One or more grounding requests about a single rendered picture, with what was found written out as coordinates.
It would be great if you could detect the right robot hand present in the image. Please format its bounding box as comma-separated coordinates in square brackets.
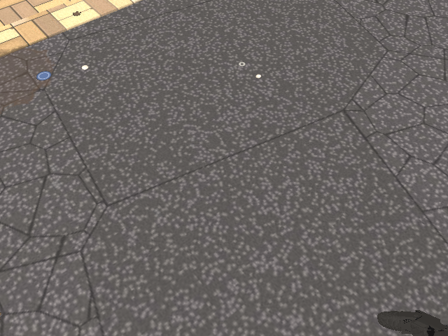
[377, 310, 448, 336]

